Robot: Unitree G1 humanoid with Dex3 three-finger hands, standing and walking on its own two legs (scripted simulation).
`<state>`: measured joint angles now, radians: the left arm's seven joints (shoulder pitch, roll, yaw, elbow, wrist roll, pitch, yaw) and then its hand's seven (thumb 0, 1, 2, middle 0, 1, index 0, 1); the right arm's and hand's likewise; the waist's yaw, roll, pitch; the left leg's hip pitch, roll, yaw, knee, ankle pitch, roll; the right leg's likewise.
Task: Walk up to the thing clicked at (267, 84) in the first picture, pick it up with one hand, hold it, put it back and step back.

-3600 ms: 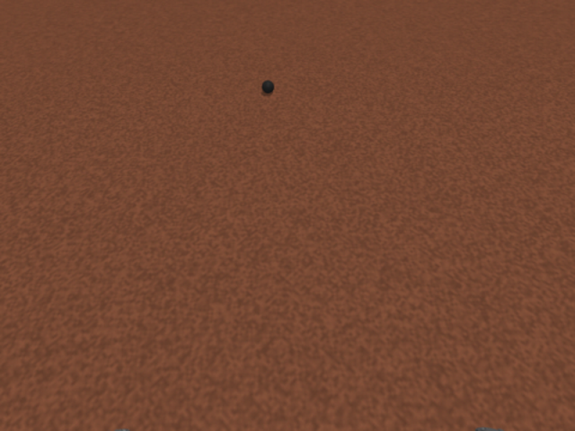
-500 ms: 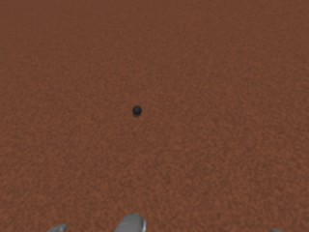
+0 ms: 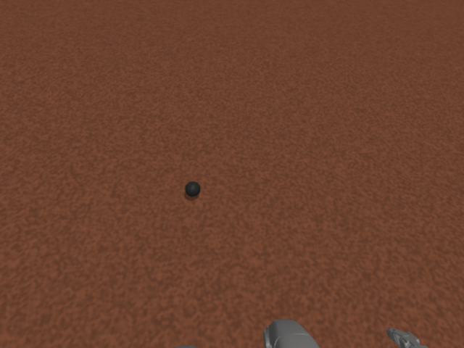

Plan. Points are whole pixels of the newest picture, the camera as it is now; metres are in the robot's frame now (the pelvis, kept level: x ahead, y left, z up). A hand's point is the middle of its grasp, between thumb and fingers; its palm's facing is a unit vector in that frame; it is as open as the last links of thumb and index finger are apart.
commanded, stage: walk up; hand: left
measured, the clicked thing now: (192, 188) +0.91 +0.17 -0.73
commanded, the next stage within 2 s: none
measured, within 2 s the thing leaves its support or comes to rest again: neither
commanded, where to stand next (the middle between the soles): +0.53 -0.06 m, yaw -1 degrees
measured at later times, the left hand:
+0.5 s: hand (140, 281) +0.24 +0.19 -0.11, palm faces -0.02 -0.91 -0.41, open 7.4 cm
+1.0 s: hand (136, 228) +0.38 +0.24 -0.16, palm faces -0.04 -0.94 -0.33, open 7.4 cm
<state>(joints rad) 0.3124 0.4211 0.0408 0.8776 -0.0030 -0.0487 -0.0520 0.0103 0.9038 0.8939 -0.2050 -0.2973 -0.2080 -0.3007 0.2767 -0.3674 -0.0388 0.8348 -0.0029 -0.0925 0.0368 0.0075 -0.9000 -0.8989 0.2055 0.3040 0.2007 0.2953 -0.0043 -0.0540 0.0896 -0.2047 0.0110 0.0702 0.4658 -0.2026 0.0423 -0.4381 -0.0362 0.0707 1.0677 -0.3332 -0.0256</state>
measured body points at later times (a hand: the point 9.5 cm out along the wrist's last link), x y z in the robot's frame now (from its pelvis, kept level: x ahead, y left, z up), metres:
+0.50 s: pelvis +0.18 -0.07 +0.00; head +0.19 -0.11 +0.45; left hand +0.24 +0.24 -0.09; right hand +0.24 -0.39 -0.13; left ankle +0.20 +0.09 -0.67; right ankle +0.22 -0.18 -0.74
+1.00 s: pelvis +0.33 -0.03 +0.00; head +0.35 -0.01 +0.45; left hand +0.39 +0.29 -0.13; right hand +0.39 -0.35 -0.09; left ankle +0.37 +0.07 -0.74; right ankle +0.39 -0.19 -0.68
